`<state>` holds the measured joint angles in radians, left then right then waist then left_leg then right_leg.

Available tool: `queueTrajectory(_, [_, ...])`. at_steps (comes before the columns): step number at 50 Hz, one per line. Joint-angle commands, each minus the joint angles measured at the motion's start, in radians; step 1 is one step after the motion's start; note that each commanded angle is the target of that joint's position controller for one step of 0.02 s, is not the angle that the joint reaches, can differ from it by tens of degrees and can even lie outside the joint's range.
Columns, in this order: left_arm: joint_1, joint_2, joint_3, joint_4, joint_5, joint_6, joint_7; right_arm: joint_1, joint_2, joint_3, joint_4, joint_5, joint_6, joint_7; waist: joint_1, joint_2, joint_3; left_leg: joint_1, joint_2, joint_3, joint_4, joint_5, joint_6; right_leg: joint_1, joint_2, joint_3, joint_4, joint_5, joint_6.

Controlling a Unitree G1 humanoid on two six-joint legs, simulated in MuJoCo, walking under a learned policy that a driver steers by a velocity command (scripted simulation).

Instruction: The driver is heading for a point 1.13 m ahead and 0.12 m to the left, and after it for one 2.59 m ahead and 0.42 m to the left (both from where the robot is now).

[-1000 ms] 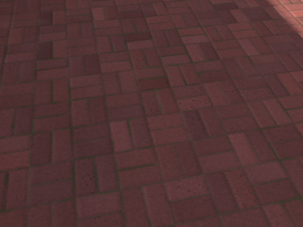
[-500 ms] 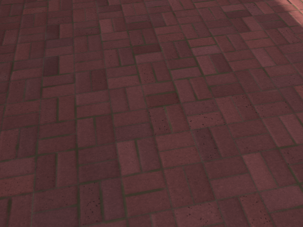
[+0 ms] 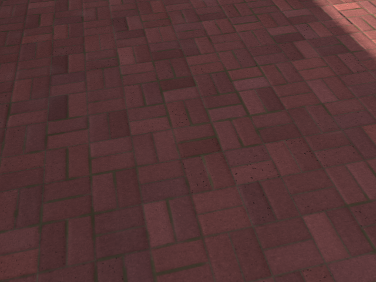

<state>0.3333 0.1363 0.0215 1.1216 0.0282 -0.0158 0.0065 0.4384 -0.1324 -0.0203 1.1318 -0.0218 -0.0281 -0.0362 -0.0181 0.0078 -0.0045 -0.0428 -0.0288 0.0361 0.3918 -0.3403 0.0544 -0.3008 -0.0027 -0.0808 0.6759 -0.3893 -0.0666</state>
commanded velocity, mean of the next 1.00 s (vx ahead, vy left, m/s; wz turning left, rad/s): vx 0.44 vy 0.00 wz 0.00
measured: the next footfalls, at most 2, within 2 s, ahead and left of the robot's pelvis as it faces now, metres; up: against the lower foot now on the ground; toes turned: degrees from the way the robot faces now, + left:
right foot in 0.16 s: +0.16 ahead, -0.13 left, +0.00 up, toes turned -4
left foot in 0.68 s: +0.50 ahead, +0.03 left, +0.00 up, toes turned +5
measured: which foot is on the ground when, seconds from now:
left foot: down 0.00-0.18, up 0.20-0.66, down 0.68-1.00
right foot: up 0.00-0.14, down 0.16-0.68, up 0.70-1.00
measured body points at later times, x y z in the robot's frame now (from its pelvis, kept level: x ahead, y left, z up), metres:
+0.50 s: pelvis +0.21 -0.06 +0.00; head +0.24 -0.07 +0.45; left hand +0.12 +0.15 -0.14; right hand +0.35 -0.28 -0.14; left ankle +0.35 +0.07 -0.68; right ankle +0.12 -0.12 -0.74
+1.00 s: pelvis +0.50 -0.02 +0.01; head +0.52 -0.02 +0.46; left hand +0.62 +0.21 -0.13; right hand +0.43 -0.26 -0.14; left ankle +0.46 +0.03 -0.74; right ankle +0.61 -0.18 -0.67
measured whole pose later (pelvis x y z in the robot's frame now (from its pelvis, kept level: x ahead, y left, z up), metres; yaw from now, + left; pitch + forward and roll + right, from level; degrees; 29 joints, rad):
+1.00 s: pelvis +0.50 -0.02 +0.01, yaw +0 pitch +0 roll +1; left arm 0.14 0.20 0.05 0.93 0.03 -0.04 -0.03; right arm 0.44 -0.17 -0.04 1.07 -0.01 -0.10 0.00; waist -0.03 -0.03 0.04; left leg -0.04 -0.09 0.11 0.22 -0.19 0.11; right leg -0.63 -0.12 -0.01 0.90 -0.10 -0.04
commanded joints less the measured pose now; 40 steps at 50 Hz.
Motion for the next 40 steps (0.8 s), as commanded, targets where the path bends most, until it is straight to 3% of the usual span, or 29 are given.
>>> queueTrajectory(1, [-0.15, 0.071, 0.019, -0.126, 0.001, -0.043, -0.018, 0.136, -0.136, -0.033, 0.01, -0.012, -0.017, 0.001, -0.038, 0.089, 0.246, 0.037, 0.353, -0.383, -0.28, -0.179, 0.203, -0.383, -0.059, 0.037, 0.121, -0.041, -0.013])
queueTrajectory(5, [-0.154, 0.068, 0.032, -0.164, -0.015, -0.061, -0.034, 0.083, -0.149, -0.038, -0.01, -0.005, -0.041, 0.006, 0.002, 0.098, 0.187, -0.011, 0.29, -0.236, -0.217, 0.057, 0.159, -0.201, -0.027, -0.004, -0.018, 0.044, -0.01])
queueTrajectory(7, [-0.007, 0.058, 0.041, -0.12, -0.021, -0.061, -0.033, 0.025, -0.157, -0.04, -0.025, 0.008, -0.046, 0.013, 0.083, 0.075, 0.15, -0.184, 0.229, -0.139, -0.098, 0.17, 0.117, 0.108, 0.039, -0.06, -0.142, 0.15, -0.016])
queueTrajectory(8, [0.126, 0.093, 0.061, -0.074, -0.02, -0.064, -0.024, 0.025, -0.148, -0.035, -0.027, 0.005, -0.054, 0.018, 0.135, 0.023, 0.09, -0.272, 0.178, -0.08, 0.062, 0.285, 0.09, 0.311, 0.054, -0.041, -0.175, 0.145, -0.025])
queueTrajectory(9, [0.292, 0.19, 0.089, -0.048, -0.002, -0.071, -0.007, -0.003, -0.105, -0.019, -0.06, 0.011, -0.06, 0.027, 0.213, -0.155, 0.002, -0.42, 0.077, 0.034, 0.392, 0.222, 0.034, 0.481, -0.163, 0.256, -0.328, -0.068, -0.081])
queueTrajectory(10, [0.386, 0.271, 0.103, -0.022, 0.001, -0.062, -0.006, 0.023, -0.064, -0.014, -0.098, 0.009, -0.063, 0.033, 0.193, -0.34, -0.053, -0.608, -0.041, 0.052, 0.705, -0.188, 0.016, 0.546, -0.383, 0.704, -0.513, -0.204, -0.176])
queueTrajectory(11, [0.262, 0.213, 0.084, -0.042, -0.004, -0.05, -0.004, -0.037, -0.106, -0.027, -0.112, -0.013, -0.055, 0.039, 0.122, -0.17, 0.035, -0.654, 0.041, -0.054, 0.831, -0.146, 0.043, 0.422, -0.379, 0.699, -0.52, -0.264, -0.176])
queueTrajectory(12, [0.14, 0.178, 0.071, -0.083, -0.006, -0.053, -0.008, -0.082, -0.096, -0.025, -0.127, -0.012, -0.057, 0.049, 0.083, -0.072, 0.101, -0.661, 0.085, -0.066, 0.84, -0.032, 0.056, 0.316, -0.354, 0.592, -0.516, -0.206, -0.161])
queueTrajectory(13, [0.074, 0.158, 0.062, -0.102, -0.007, -0.06, -0.012, -0.088, -0.083, -0.025, -0.126, -0.004, -0.062, 0.055, 0.05, -0.028, 0.116, -0.622, 0.112, -0.068, 0.8, 0.046, 0.056, 0.248, -0.309, 0.486, -0.534, -0.078, -0.142])
queueTrajectory(15, [0.054, 0.113, 0.042, -0.101, -0.012, -0.076, -0.008, -0.055, -0.076, -0.03, -0.116, -0.014, -0.047, 0.061, 0.005, -0.042, 0.102, -0.554, 0.131, -0.052, 0.736, 0.093, 0.037, 0.202, -0.24, 0.335, -0.546, 0.119, -0.113])
queueTrajectory(17, [0.11, 0.109, 0.034, -0.078, -0.014, -0.089, 0.0, -0.071, -0.085, -0.037, -0.124, -0.013, -0.03, 0.066, -0.004, -0.054, 0.097, -0.569, 0.122, -0.024, 0.704, 0.118, 0.022, 0.228, -0.22, 0.258, -0.542, 0.306, -0.115])
queueTrajectory(21, [0.182, 0.116, 0.023, -0.057, -0.014, -0.096, 0.003, -0.256, -0.084, -0.036, -0.191, -0.011, -0.015, 0.072, 0.017, -0.061, 0.129, -0.673, 0.119, 0.021, 0.574, 0.208, -0.006, 0.267, -0.2, 0.171, -0.552, 0.501, -0.125])
queueTrajectory(24, [0.199, 0.108, 0.016, -0.055, -0.015, -0.099, 0.003, -0.401, -0.07, -0.026, -0.245, -0.002, -0.018, 0.075, 0.04, -0.075, 0.149, -0.631, 0.092, 0.057, 0.376, 0.291, -0.012, 0.255, -0.173, 0.116, -0.555, 0.593, -0.119])
queueTrajectory(27, [0.226, 0.122, 0.017, -0.043, -0.015, -0.102, 0.008, -0.477, -0.076, -0.023, -0.275, 0.004, -0.021, 0.074, 0.053, -0.088, 0.153, -0.565, 0.064, 0.084, 0.244, 0.326, 0.011, 0.295, -0.186, 0.095, -0.548, 0.671, -0.117])
queueTrajectory(30, [0.207, 0.141, 0.022, -0.038, -0.009, -0.104, 0.013, -0.457, -0.102, -0.033, -0.283, 0.003, -0.029, 0.064, 0.023, -0.088, 0.129, -0.482, 0.032, 0.091, 0.182, 0.275, 0.062, 0.377, -0.212, 0.074, -0.465, 0.898, -0.109])
queueTrajectory(32, [0.182, 0.167, 0.031, -0.039, -0.002, -0.098, 0.017, -0.296, -0.135, -0.053, -0.236, 0.001, -0.04, 0.05, -0.048, -0.098, 0.034, -0.314, -0.023, 0.101, 0.162, 0.196, 0.1, 0.42, -0.208, 0.054, -0.254, 1.134, -0.09])
queueTrajectory(33, [0.164, 0.175, 0.033, -0.042, -0.005, -0.091, 0.016, -0.136, -0.153, -0.067, -0.182, -0.004, -0.048, 0.042, -0.114, -0.078, -0.046, -0.131, -0.036, 0.103, 0.093, 0.23, 0.119, 0.374, -0.181, 0.032, -0.061, 1.095, -0.074])
queueTrajectory(34, [0.168, 0.152, 0.026, -0.06, -0.015, -0.089, 0.011, 0.02, -0.215, -0.088, -0.144, -0.028, -0.054, 0.033, -0.164, -0.025, -0.143, 0.113, 0.116, -0.058, 0.075, 0.128, 0.159, 0.184, -0.141, 0.012, 0.208, 0.808, -0.063])
queueTrajectory(35, [0.284, 0.036, 0.007, -0.082, -0.053, -0.084, -0.004, 0.087, -0.31, -0.112, -0.144, -0.047, -0.052, 0.035, -0.105, 0.193, -0.27, 0.378, 0.433, -0.587, -0.017, -0.007, 0.304, -0.177, 0.047, -0.015, 0.634, 0.07, -0.021])
queueTrajectory(36, [0.22, 0.127, 0.032, -0.085, -0.034, -0.082, -0.005, -0.004, -0.282, -0.107, -0.15, -0.004, -0.038, 0.046, -0.087, 0.1, -0.257, 0.311, 0.425, -0.745, -0.149, -0.099, 0.308, -0.284, 0.056, 0.129, 0.744, -0.058, -0.037])
queueTrajectory(37, [0.117, 0.14, 0.037, -0.124, -0.025, -0.083, -0.006, -0.122, -0.229, -0.09, -0.17, 0.009, -0.039, 0.049, -0.045, 0.061, -0.092, 0.164, 0.398, -0.57, -0.168, -0.115, 0.269, -0.341, -0.009, 0.133, 0.717, 0.027, -0.045])
queueTrajectory(38, [0.06, 0.133, 0.036, -0.136, -0.019, -0.089, -0.008, -0.171, -0.165, -0.072, -0.174, 0.007, -0.049, 0.053, -0.029, -0.007, -0.016, 0.038, 0.358, -0.462, -0.203, -0.011, 0.239, -0.316, -0.044, 0.132, 0.654, 0.09, -0.047])
queueTrajectory(40, [0.073, 0.095, 0.036, -0.131, 0.005, -0.068, -0.014, -0.166, -0.098, -0.049, -0.145, 0.005, -0.065, 0.043, 0.035, 0.0, 0.035, -0.112, 0.276, -0.299, -0.234, 0.159, 0.177, -0.215, -0.087, 0.131, 0.543, 0.12, -0.033])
